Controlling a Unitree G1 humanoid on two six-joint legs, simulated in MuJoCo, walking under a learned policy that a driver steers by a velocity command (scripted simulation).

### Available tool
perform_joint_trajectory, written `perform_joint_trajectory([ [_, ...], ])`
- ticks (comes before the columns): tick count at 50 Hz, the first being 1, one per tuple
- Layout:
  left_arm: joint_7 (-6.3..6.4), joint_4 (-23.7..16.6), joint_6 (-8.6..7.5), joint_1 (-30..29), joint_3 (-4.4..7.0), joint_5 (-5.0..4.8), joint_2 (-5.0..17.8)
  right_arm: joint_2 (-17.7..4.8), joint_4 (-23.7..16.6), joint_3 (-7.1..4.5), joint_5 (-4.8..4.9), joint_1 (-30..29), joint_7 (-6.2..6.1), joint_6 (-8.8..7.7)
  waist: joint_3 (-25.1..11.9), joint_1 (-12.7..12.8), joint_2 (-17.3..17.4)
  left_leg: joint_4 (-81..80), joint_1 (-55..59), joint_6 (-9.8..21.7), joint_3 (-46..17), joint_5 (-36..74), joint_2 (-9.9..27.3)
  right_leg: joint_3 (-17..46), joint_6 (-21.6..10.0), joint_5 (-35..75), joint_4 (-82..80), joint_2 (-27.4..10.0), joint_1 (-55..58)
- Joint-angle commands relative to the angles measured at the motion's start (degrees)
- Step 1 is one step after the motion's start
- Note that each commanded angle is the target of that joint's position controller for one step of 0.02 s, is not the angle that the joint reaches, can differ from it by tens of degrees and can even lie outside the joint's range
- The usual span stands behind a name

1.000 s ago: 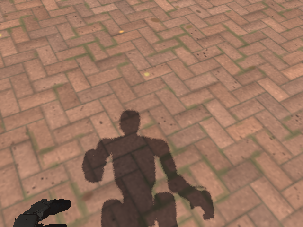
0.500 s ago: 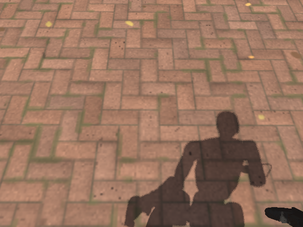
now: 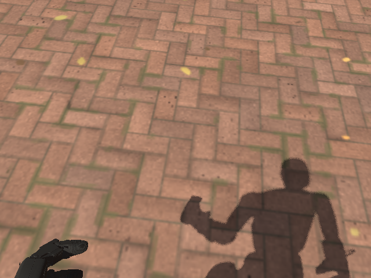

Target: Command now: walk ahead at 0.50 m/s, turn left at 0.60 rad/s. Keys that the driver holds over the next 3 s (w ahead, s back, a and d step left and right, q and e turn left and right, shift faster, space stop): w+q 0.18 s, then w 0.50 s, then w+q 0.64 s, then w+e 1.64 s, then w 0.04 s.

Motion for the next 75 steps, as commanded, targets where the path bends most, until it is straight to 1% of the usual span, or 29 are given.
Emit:
perform_joint_trajectory([
  [1, 0.41, -2.6, -1.57, 4.1, 3.43, -0.03, 8.5, -7.6, -3.0, -2.02, -0.07, -1.9, -0.30, -0.03, -3.1, 6.1, 10.1, 3.1, -3.6, 5.2, -11.9, 23.5, 12.4, -1.6, -3.2, -3.5, -3.3, 0.6, 13.8],
  [2, 0.80, -1.7, -1.88, 11.4, 4.26, 0.91, 10.7, -4.8, -3.8, -0.93, -0.58, -2.3, -0.01, -0.17, -9.9, 9.6, 7.7, 14.8, -8.1, 3.2, -8.8, 22.1, 9.3, 2.8, -6.4, -3.7, -1.7, -5.1, 27.4],
  [3, 1.17, -0.8, -1.44, 19.2, 5.47, 1.76, 15.3, -1.4, -4.5, 0.16, -0.03, 4.4, 0.00, -0.48, -19.9, 9.1, -4.9, 34.5, -25.4, -1.5, -1.1, 4.9, 1.7, 22.2, -14.5, -10.1, -1.9, -18.5, 49.7],
  [4, 0.57, 0.8, -0.68, 21.7, 5.38, 0.19, 13.8, -3.3, -5.2, 0.41, 0.78, 6.7, -0.08, -0.87, -22.2, 8.6, -15.8, 46.2, -38.1, -2.9, 1.2, -12.5, 2.0, 41.9, -18.1, -26.5, -9.1, -24.9, 54.4],
  [6, 1.13, -0.6, 0.18, 15.5, 3.48, 0.05, 7.2, -9.8, -5.6, -1.34, 0.51, -3.5, -0.14, -0.33, -7.1, 9.9, -3.2, 50.6, -41.6, -3.6, 3.1, -3.5, 7.7, 27.8, -13.2, -30.0, -12.2, -20.5, 39.2],
  [8, 1.37, 0.0, 0.35, 11.8, 2.57, 0.89, 5.0, -7.8, -6.5, -1.53, -0.42, -6.4, 0.23, -0.02, -0.7, 7.2, -2.0, 45.6, -37.7, -3.5, 3.9, 1.8, 11.1, 16.2, -12.0, -18.2, -15.2, -16.0, 27.2],
  [13, 0.97, 3.2, -0.85, 13.3, 3.18, 0.32, 6.5, -2.4, -7.0, -0.11, -0.43, -7.8, 0.68, 0.38, 0.5, 6.1, -1.9, 34.8, -35.7, -4.0, 5.4, 7.3, 12.2, 4.6, -14.3, -4.5, -20.0, -14.3, 23.2],
  [22, 1.07, 8.1, 1.19, 19.6, 3.85, -1.68, 10.9, -2.0, -10.3, 1.16, -0.28, -22.3, 3.29, -1.73, 2.9, 9.6, -1.3, 9.0, -29.9, -2.6, 11.6, 19.5, 10.4, -4.1, -12.0, 3.3, -19.5, -14.8, 29.6],
  [24, 1.26, 9.0, 1.98, 20.0, 4.03, -2.07, 11.8, -3.5, -10.5, 0.61, -0.50, -21.9, 3.46, -1.81, 2.0, 7.9, -2.3, 6.3, -26.6, -0.9, 12.8, 15.4, 8.9, -4.5, -11.0, 11.4, -15.9, -15.8, 32.6],
  [26, 1.62, 9.4, 2.57, 19.4, 3.57, -2.18, 11.4, -7.0, -6.9, -1.51, -1.02, -10.2, 3.05, -1.72, -5.4, 1.0, -1.8, 2.3, -8.0, 1.9, 15.6, 17.1, 5.5, -8.7, -8.4, 26.5, -1.4, -12.7, 30.0],
  [27, 1.87, 8.6, 2.37, 19.3, 2.46, -1.03, 9.2, -10.4, -4.5, -2.95, -1.13, -0.6, 2.33, -1.36, -12.0, -3.2, 0.6, 4.4, 8.1, 4.3, 9.5, 18.0, 10.7, -10.4, -6.1, 17.4, 12.5, -10.2, 20.1],
  [28, 1.46, 6.0, 1.41, 24.1, 0.10, 0.23, 2.5, -16.9, -3.7, -4.07, -1.75, 3.7, 1.78, -1.07, -19.7, -0.7, 15.2, 0.8, 27.1, 13.5, -18.5, 8.6, 26.3, -10.9, -2.0, -15.9, 35.3, -0.9, -2.8],
  [29, 1.25, 7.0, 0.18, 22.1, 0.80, -0.58, 5.7, -12.6, -3.9, -2.86, -0.91, 4.0, 1.86, -1.21, -23.5, -2.1, 14.2, -6.0, 26.8, 15.4, -29.8, 4.8, 29.0, -1.5, -2.1, -33.5, 43.9, 0.3, -9.1],
  [30, 0.86, 5.2, -0.49, 17.8, 1.90, -2.33, 9.2, -10.1, -3.8, -1.78, -0.97, 0.4, 2.04, -1.60, -14.4, -1.4, 12.3, -6.7, 20.5, 13.0, -21.2, 5.9, 27.0, -0.9, -2.9, -30.6, 46.1, -2.9, -14.2],
  [33, 1.12, 5.1, -0.02, 14.7, 2.05, -0.86, 7.8, -5.0, -4.0, -0.25, -1.67, -8.1, 2.41, -2.44, -4.4, 3.9, 8.3, -11.2, 1.3, 9.7, -5.8, 17.5, 20.3, -1.8, -2.8, -19.2, 37.5, -8.3, -8.1],
  [37, 1.28, 4.6, 1.71, 13.6, 1.49, 0.27, 4.9, -6.3, -2.4, -0.80, -1.23, -8.8, 2.17, -3.62, -1.4, 6.3, 6.5, -16.4, -6.6, 11.5, -1.0, 23.5, 18.7, -2.4, -0.3, -13.0, 29.5, -8.1, -5.2],
  [42, 0.56, 1.5, 0.78, 2.0, 0.51, 0.28, 3.1, -8.7, 0.3, -1.64, -0.63, -4.6, 0.72, -2.97, 1.5, 2.9, 5.7, -16.6, -8.0, 8.9, 3.4, 21.1, 15.5, -3.1, 1.0, 3.0, 8.3, -4.4, -2.1],
  [46, -0.25, -0.2, 0.10, -2.8, 0.83, -0.41, 4.9, -9.4, 2.6, -2.00, 0.23, -0.9, 0.28, -2.39, 2.0, 2.1, 6.2, -13.0, -4.6, 7.5, -0.2, 17.3, 17.7, -1.1, 0.0, 4.1, 1.6, -2.9, 1.0],
  [50, -0.06, 1.7, -0.66, 4.5, 2.41, -0.28, 8.2, -8.7, 3.1, -2.01, -0.35, -0.8, -0.08, -1.21, -1.5, 6.6, 8.0, -2.6, -2.5, 4.6, -2.6, 22.8, 16.8, -2.9, -3.1, -3.7, -2.2, -1.5, 13.0],
  [51, 0.38, 3.1, -0.87, 11.9, 3.50, 0.24, 10.6, -6.3, 2.6, -1.08, -0.86, -0.7, 0.03, -1.11, -7.6, 9.9, 6.3, 8.3, -6.5, 2.8, -0.3, 22.5, 13.1, -0.8, -5.4, -3.7, -1.1, -4.6, 25.2],
  [52, 0.82, 3.7, -0.59, 20.0, 4.53, 0.79, 15.1, -1.9, 1.1, 0.35, -2.07, 2.9, 0.07, -1.35, -17.8, 11.0, -4.4, 27.3, -18.6, -0.1, 4.3, 5.5, 7.1, 12.1, -9.5, -5.2, 0.9, -16.8, 43.4],
  [53, 0.38, 5.0, 0.24, 22.0, 4.90, 0.70, 16.1, -0.2, -0.1, 0.91, 0.18, 8.0, 0.21, -2.25, -22.2, 8.6, -19.6, 42.4, -35.3, -2.3, 5.4, -13.6, 2.8, 37.3, -16.4, -22.9, -9.4, -24.7, 52.9],
  [54, 0.36, 4.1, 0.30, 19.5, 3.50, 0.12, 10.2, -6.8, 1.0, -0.67, 1.42, 4.0, 0.03, -2.22, -14.8, 10.0, -9.6, 48.5, -40.3, -2.3, 2.2, -10.0, 6.6, 35.0, -14.4, -33.0, -12.5, -23.0, 47.2],
  [55, 0.57, 3.7, 0.35, 16.0, 2.76, -0.06, 7.6, -8.8, -0.1, -1.37, 1.31, -1.3, -0.05, -1.88, -8.2, 10.0, -5.2, 48.6, -41.4, -2.2, 3.9, -4.7, 8.7, 25.9, -12.2, -29.6, -13.1, -21.2, 40.1],
  [58, 0.77, 4.2, 0.07, 9.9, 2.00, 1.03, 4.5, -5.5, -0.5, -1.46, 0.31, -3.2, 0.18, -0.52, -1.7, 5.9, -4.3, 42.6, -34.0, -2.8, 4.9, 3.9, 13.7, 9.7, -11.0, -13.3, -16.9, -15.7, 25.5],
  [66, 1.74, 6.9, -0.18, 11.0, 3.69, 0.50, 8.3, -1.7, -4.3, -0.35, -0.08, -11.5, 1.86, 0.22, 1.4, 6.9, -0.8, 23.6, -34.8, -3.8, 8.5, 20.0, 14.2, -8.0, -11.9, 1.8, -21.4, -14.5, 25.7],
  [71, 1.25, 10.8, 1.26, 17.4, 4.02, -1.81, 10.5, -1.0, -7.2, 0.68, -0.56, -20.7, 3.01, -0.62, 4.9, 8.9, 0.4, 10.7, -31.4, -2.1, 11.8, 18.9, 11.9, -8.0, -12.6, 2.3, -21.1, -16.0, 29.5],
  [73, 1.18, 11.7, 2.03, 17.8, 4.30, -2.35, 11.8, -2.7, -7.6, 0.26, -0.74, -21.5, 3.33, -1.06, 4.6, 7.6, -0.5, 7.6, -29.3, -1.1, 12.6, 14.8, 10.7, -6.6, -12.1, 7.8, -18.0, -17.4, 32.5],
  [75, 1.33, 12.2, 2.57, 16.3, 4.13, -2.59, 12.3, -5.9, -5.0, -1.47, -0.99, -12.7, 3.18, -1.47, -1.6, 1.3, -1.2, 2.9, -13.8, 0.7, 14.9, 16.2, 7.6, -8.5, -9.7, 22.0, -6.4, -15.2, 31.2],
])
Next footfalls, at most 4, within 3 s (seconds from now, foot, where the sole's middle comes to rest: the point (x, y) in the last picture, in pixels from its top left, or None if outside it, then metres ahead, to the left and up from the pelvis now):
0.04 right None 0.20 -0.13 -0.77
0.54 left None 0.42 0.18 -0.77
1.02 right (160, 205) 0.75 0.03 -0.77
1.52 left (65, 187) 0.86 0.40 -0.77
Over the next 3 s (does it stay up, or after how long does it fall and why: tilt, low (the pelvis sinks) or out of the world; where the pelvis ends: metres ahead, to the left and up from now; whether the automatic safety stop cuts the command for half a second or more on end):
stays up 1.55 0.39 0.00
